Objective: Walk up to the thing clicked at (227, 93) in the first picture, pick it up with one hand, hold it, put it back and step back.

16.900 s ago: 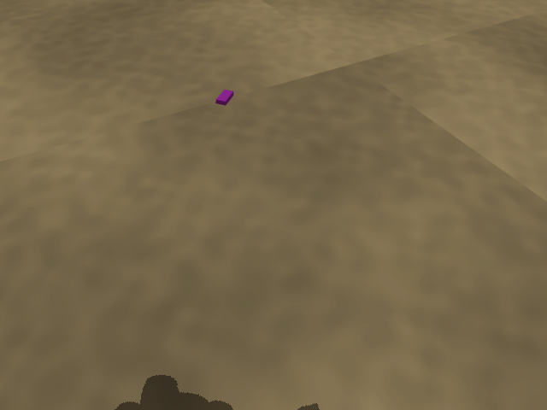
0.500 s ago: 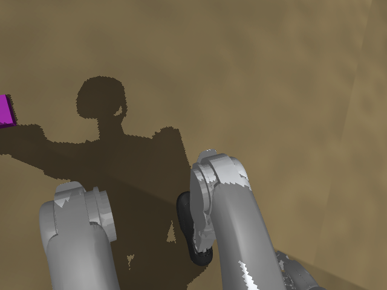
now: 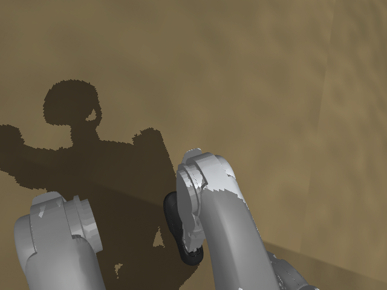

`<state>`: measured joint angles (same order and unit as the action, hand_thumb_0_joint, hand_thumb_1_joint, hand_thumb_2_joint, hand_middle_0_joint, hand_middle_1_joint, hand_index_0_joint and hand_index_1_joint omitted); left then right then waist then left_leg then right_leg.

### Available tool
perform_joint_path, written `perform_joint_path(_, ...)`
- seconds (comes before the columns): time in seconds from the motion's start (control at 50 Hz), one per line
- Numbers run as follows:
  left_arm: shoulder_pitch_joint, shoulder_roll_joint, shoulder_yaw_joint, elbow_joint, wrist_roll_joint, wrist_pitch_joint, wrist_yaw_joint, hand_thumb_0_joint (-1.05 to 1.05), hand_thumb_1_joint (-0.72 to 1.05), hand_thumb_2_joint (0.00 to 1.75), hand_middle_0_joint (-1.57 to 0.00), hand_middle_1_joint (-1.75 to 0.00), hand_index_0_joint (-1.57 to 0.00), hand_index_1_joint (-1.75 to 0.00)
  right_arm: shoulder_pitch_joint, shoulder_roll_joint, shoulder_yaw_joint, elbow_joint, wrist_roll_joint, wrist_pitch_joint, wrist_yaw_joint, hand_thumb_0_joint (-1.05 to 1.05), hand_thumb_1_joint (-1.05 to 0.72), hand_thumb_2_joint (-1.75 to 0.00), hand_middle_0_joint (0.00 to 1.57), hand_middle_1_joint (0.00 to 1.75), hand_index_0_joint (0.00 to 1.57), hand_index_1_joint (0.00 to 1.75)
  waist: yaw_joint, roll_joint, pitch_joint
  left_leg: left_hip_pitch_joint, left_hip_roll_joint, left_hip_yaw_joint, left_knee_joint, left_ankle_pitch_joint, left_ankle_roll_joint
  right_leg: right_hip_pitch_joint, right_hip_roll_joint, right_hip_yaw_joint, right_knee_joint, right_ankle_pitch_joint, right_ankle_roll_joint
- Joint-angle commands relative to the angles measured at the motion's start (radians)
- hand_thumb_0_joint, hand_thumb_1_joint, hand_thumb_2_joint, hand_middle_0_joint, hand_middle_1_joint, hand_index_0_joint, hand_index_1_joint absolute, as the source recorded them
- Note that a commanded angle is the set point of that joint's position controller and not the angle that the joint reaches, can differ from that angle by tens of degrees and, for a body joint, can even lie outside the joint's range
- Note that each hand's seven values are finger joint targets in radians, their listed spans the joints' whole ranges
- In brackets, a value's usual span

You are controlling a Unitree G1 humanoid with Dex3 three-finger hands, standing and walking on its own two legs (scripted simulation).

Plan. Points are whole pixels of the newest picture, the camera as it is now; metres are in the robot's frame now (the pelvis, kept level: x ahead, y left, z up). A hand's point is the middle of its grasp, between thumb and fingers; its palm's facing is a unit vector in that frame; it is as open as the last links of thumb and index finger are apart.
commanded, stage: rest palm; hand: left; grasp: from above
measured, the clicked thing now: out of the picture +0.47 +0.35 -0.29
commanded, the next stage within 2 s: close in 1.30 s
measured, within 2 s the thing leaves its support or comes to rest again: neither
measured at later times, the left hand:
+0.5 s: hand out of the picture +0.45 +0.35 -0.25, palm faces -0.47 -0.16 -0.87, open 14.2 cm
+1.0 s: hand out of the picture +0.44 +0.34 -0.26, palm faces -0.46 -0.14 -0.88, open 14.5 cm
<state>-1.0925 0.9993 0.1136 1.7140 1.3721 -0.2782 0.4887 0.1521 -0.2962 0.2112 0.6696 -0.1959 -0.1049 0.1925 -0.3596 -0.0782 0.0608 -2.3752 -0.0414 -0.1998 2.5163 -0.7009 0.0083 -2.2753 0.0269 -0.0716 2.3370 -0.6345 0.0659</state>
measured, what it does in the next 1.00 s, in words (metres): stands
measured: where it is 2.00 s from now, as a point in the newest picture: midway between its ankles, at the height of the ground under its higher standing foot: (140, 266)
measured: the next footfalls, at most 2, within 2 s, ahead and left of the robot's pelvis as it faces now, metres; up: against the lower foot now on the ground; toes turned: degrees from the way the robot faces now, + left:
none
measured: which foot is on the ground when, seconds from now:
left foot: down 0.00-1.00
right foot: down 0.00-1.00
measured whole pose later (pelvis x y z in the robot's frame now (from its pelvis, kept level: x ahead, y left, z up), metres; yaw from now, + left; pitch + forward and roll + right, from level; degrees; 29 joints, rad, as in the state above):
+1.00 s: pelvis +0.00 +0.01 -0.01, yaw -4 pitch +26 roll -17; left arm -1.06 1.11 0.14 1.81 1.38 -0.29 0.63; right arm 0.08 -0.34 0.32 0.62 -0.26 -0.20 0.25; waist -0.39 -0.15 0.16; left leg -2.34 -0.02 -0.26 2.61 -0.76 0.02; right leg -2.23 0.05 -0.12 2.37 -0.64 0.07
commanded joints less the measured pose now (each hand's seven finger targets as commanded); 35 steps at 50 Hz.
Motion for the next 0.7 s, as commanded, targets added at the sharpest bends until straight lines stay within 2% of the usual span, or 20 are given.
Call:
perform_joint_path(0.0,-0.271,0.261,0.025,-0.124,-0.017,-0.016,0.06,0.0,-0.49,0.97,-0.09,-0.98,-0.09,-0.98,0.185,-0.33,-0.082,0.0,-0.007,-0.026,-0.013,0.0,-0.89,-0.89,0.2,0.3,0.2,0.3,-0.022,0.454,-0.608,0.529,0.03,0.091,-0.287,0.163,0.009,0.301,0.03,-0.141,-0.167,0.169,-0.089)
perform_joint_path(0.06,-0.268,0.283,0.039,-0.121,-0.025,-0.028,0.088,0.0,-0.5,0.99,-0.11,-0.95,-0.1,-0.96,0.18,-0.338,-0.071,-0.005,-0.012,-0.031,-0.015,0.0,-0.89,-0.9,0.2,0.3,0.2,0.3,-0.024,0.464,-0.627,0.534,0.035,0.081,-0.272,0.192,0.005,0.315,0.033,-0.152,-0.148,0.195,-0.089)
perform_joint_path(0.08,-0.263,0.292,0.043,-0.128,-0.016,-0.031,0.096,0.0,-0.5,0.98,-0.11,-0.95,-0.1,-0.96,0.185,-0.336,-0.066,0.001,-0.017,-0.032,-0.015,0.0,-0.89,-0.9,0.2,0.3,0.2,0.3,-0.025,0.472,-0.641,0.547,0.035,0.085,-0.267,0.211,0.005,0.336,0.035,-0.152,-0.147,0.214,-0.088)
perform_joint_path(0.16,-0.219,0.301,0.049,-0.059,-0.004,-0.021,0.123,0.0,-0.52,0.99,-0.1,-0.94,-0.08,-0.96,0.165,-0.352,-0.054,-0.007,-0.027,-0.045,-0.005,0.0,-0.89,-0.9,0.2,0.3,0.2,0.3,-0.032,0.492,-0.581,0.553,0.045,0.064,-0.263,0.241,-0.008,0.3,0.035,-0.171,-0.113,0.235,-0.087)
perform_joint_path(0.18,-0.214,0.293,0.047,-0.04,-0.002,-0.018,0.127,0.0,-0.52,0.99,-0.1,-0.94,-0.08,-0.96,0.165,-0.362,-0.054,-0.01,-0.032,-0.049,-0.001,0.0,-0.89,-0.9,0.2,0.3,0.2,0.3,-0.043,0.483,-0.551,0.542,0.046,0.06,-0.257,0.238,-0.009,0.29,0.032,-0.173,-0.11,0.234,-0.086)
perform_joint_path(0.2,-0.217,0.325,0.075,-0.051,-0.004,-0.016,0.135,0.0,-0.53,1.0,-0.1,-0.93,-0.08,-0.96,0.161,-0.364,-0.054,-0.017,-0.032,-0.05,0.0,0.0,-0.89,-0.9,0.2,0.3,0.2,0.3,-0.034,0.485,-0.562,0.537,0.045,0.056,-0.268,0.233,-0.008,0.304,0.035,-0.174,-0.113,0.229,-0.086)
perform_joint_path(0.22,-0.216,0.317,0.057,-0.06,0.004,-0.011,0.136,0.0,-0.53,0.99,-0.11,-0.93,-0.08,-0.95,0.156,-0.361,-0.049,-0.025,-0.033,-0.054,0.004,0.0,-0.89,-0.9,0.2,0.3,0.2,0.3,-0.035,0.495,-0.56,0.546,0.047,0.061,-0.262,0.235,-0.007,0.313,0.038,-0.168,-0.111,0.237,-0.086)
perform_joint_path(0.24,-0.226,0.332,0.076,-0.08,0.002,-0.008,0.14,0.0,-0.53,1.0,-0.12,-0.92,-0.09,-0.95,0.163,-0.364,-0.052,-0.02,-0.037,-0.054,0.005,0.0,-0.89,-0.9,0.2,0.3,0.2,0.3,-0.032,0.511,-0.584,0.563,0.047,0.06,-0.262,0.256,-0.009,0.322,0.038,-0.171,-0.111,0.251,-0.085)
perform_joint_path(0.28,-0.201,0.337,0.081,-0.039,-0.005,-0.001,0.144,0.0,-0.53,0.99,-0.11,-0.92,-0.08,-0.95,0.149,-0.369,-0.046,-0.02,-0.043,-0.061,0.011,0.0,-0.89,-0.9,0.2,0.3,0.2,0.3,-0.033,0.505,-0.547,0.534,0.048,0.055,-0.262,0.237,-0.01,0.314,0.04,-0.176,-0.102,0.236,-0.086)
perform_joint_path(0.3,-0.206,0.323,0.069,-0.047,-0.008,0.001,0.143,0.0,-0.54,1.01,-0.12,-0.91,-0.08,-0.95,0.139,-0.374,-0.047,-0.027,-0.041,-0.065,0.013,0.0,-0.89,-0.9,0.2,0.3,0.2,0.3,-0.035,0.502,-0.544,0.532,0.048,0.053,-0.257,0.241,-0.01,0.312,0.039,-0.177,-0.105,0.243,-0.085)
perform_joint_path(0.32,-0.188,0.339,0.09,-0.023,-0.008,0.006,0.144,0.0,-0.54,1.01,-0.12,-0.91,-0.08,-0.95,0.148,-0.379,-0.047,-0.02,-0.046,-0.065,0.014,0.0,-0.89,-0.9,0.2,0.3,0.2,0.3,-0.04,0.489,-0.536,0.527,0.049,0.05,-0.253,0.231,-0.01,0.315,0.039,-0.179,-0.104,0.233,-0.085)
perform_joint_path(0.42,-0.188,0.327,0.076,-0.04,-0.026,0.006,0.12,0.0,-0.57,1.02,-0.09,-0.94,-0.06,-0.97,0.146,-0.376,-0.038,-0.02,-0.05,-0.074,0.026,0.0,-0.9,-0.9,0.2,0.3,0.2,0.3,-0.056,0.47,-0.513,0.505,0.051,0.049,-0.236,0.225,-0.004,0.338,0.04,-0.179,-0.111,0.237,-0.079)
perform_joint_path(0.44,-0.19,0.344,0.084,-0.066,-0.032,0.0,0.12,0.0,-0.56,1.01,-0.09,-0.94,-0.06,-0.97,0.149,-0.383,-0.046,-0.019,-0.048,-0.072,0.024,0.0,-0.89,-0.9,0.2,0.3,0.2,0.3,-0.047,0.478,-0.541,0.521,0.052,0.045,-0.248,0.23,-0.006,0.348,0.044,-0.181,-0.116,0.236,-0.08)
perform_joint_path(0.5,-0.179,0.307,0.063,-0.05,-0.041,-0.011,0.106,0.0,-0.57,1.02,-0.08,-0.94,-0.05,-0.98,0.155,-0.378,-0.029,-0.02,-0.055,-0.071,0.031,0.0,-0.89,-0.9,0.2,0.3,0.2,0.3,-0.074,0.457,-0.524,0.529,0.054,0.04,-0.226,0.258,-0.007,0.356,0.04,-0.19,-0.114,0.26,-0.075)
perform_joint_path(0.52,-0.182,0.313,0.059,-0.063,-0.048,-0.017,0.103,0.0,-0.58,1.02,-0.08,-0.94,-0.05,-0.98,0.138,-0.375,-0.028,-0.02,-0.049,-0.072,0.031,0.0,-0.89,-0.9,0.2,0.3,0.2,0.3,-0.062,0.462,-0.52,0.532,0.057,0.033,-0.225,0.253,-0.01,0.345,0.039,-0.19,-0.109,0.253,-0.076)
perform_joint_path(0.54,-0.197,0.339,0.07,-0.09,-0.048,-0.028,0.108,0.0,-0.58,1.03,-0.08,-0.94,-0.05,-0.98,0.142,-0.378,-0.028,-0.017,-0.047,-0.07,0.028,0.0,-0.89,-0.9,0.2,0.3,0.2,0.3,-0.056,0.487,-0.539,0.551,0.057,0.027,-0.236,0.267,-0.014,0.352,0.04,-0.193,-0.107,0.257,-0.079)
perform_joint_path(0.6,-0.183,0.316,0.045,-0.071,-0.035,-0.04,0.109,0.0,-0.59,1.03,-0.08,-0.95,-0.04,-0.99,0.132,-0.378,-0.021,-0.024,-0.054,-0.068,0.033,0.0,-0.9,-0.9,0.2,0.3,0.2,0.3,-0.065,0.484,-0.518,0.547,0.06,0.028,-0.221,0.27,-0.015,0.353,0.041,-0.197,-0.103,0.262,-0.077)
perform_joint_path(0.64,-0.191,0.333,0.042,-0.087,-0.032,-0.047,0.119,0.0,-0.61,1.05,-0.08,-0.95,-0.03,-0.99,0.12,-0.366,-0.015,-0.019,-0.051,-0.067,0.034,0.0,-0.9,-0.9,0.2,0.3,0.2,0.3,-0.054,0.505,-0.537,0.557,0.06,0.033,-0.227,0.261,-0.014,0.362,0.046,-0.192,-0.104,0.257,-0.077)
perform_joint_path(0.66,-0.205,0.348,0.058,-0.102,-0.029,-0.05,0.128,0.0,-0.6,1.05,-0.08,-0.95,-0.04,-0.99,0.132,-0.382,-0.021,-0.02,-0.052,-0.064,0.035,0.0,-0.89,-0.9,0.2,0.3,0.2,0.3,-0.054,0.538,-0.554,0.608,0.065,0.017,-0.245,0.306,-0.025,0.344,0.041,-0.198,-0.095,0.277,-0.077)
perform_joint_path(0.68,-0.184,0.327,0.039,-0.059,-0.022,-0.046,0.131,0.0,-0.6,1.04,-0.07,-0.95,-0.03,-0.99,0.115,-0.374,-0.013,-0.024,-0.055,-0.067,0.039,0.0,-0.89,-0.9,0.2,0.3,0.2,0.3,-0.059,0.527,-0.513,0.577,0.063,0.023,-0.234,0.274,-0.021,0.333,0.041,-0.199,-0.091,0.259,-0.078)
